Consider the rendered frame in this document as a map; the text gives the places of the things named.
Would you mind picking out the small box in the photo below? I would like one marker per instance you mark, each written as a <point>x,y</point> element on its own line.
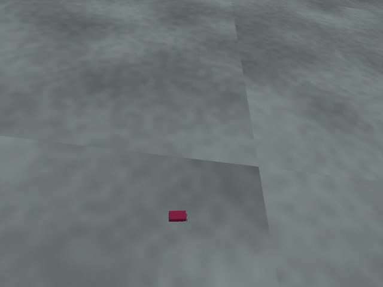
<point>177,215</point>

